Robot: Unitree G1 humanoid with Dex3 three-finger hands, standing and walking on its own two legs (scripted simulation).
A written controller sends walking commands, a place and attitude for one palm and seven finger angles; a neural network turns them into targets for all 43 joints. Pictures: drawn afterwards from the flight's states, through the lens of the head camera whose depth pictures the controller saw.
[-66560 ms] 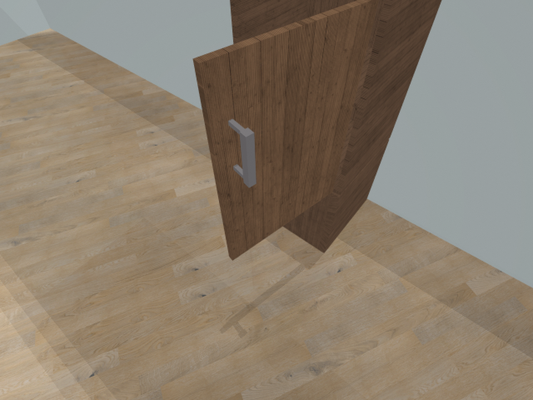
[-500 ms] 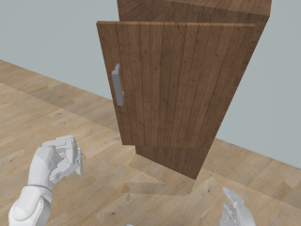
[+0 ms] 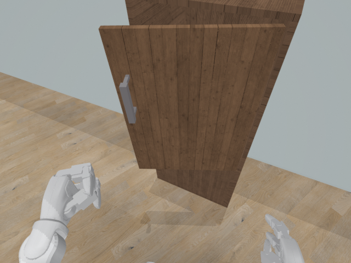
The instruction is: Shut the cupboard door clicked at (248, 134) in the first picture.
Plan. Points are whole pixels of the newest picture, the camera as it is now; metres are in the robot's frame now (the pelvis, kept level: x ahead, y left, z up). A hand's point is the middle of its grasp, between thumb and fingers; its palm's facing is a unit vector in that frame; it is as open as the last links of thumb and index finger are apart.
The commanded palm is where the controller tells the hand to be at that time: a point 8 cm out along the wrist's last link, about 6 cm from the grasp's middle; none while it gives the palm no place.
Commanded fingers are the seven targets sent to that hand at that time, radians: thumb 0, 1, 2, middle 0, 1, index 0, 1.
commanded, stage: bring the fist close to the handle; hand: left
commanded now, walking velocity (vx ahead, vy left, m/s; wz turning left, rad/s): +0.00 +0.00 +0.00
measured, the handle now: (129, 99) +0.51 +0.17 +0.10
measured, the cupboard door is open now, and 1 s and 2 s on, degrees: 23 23 20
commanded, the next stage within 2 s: push the door shut along its arc in 1.30 s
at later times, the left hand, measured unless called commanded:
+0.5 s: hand (116, 153) +0.32 +0.16 +0.10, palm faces +0.01 -1.00 -0.03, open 3.1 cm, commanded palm +0.30 +0.21 +0.10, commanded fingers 0.00 0.90 0.90 -1.30 -1.50 -1.30 -1.50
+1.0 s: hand (134, 131) +0.39 +0.14 +0.09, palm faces +0.03 -1.00 +0.00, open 3.1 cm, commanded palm +0.36 +0.19 +0.10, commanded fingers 0.00 0.90 0.90 -1.30 -1.50 -1.30 -1.50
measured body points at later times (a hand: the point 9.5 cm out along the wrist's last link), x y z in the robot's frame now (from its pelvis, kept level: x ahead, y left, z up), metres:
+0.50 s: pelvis +0.01 +0.01 +0.00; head +0.03 -0.01 +0.45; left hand +0.32 +0.21 +0.10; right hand +0.16 -0.23 -0.09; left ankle +0.04 +0.13 -0.70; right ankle -0.02 -0.11 -0.70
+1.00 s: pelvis +0.00 +0.01 +0.00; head +0.03 +0.00 +0.45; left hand +0.39 +0.19 +0.10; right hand +0.11 -0.24 -0.11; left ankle +0.04 +0.13 -0.70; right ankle -0.02 -0.11 -0.70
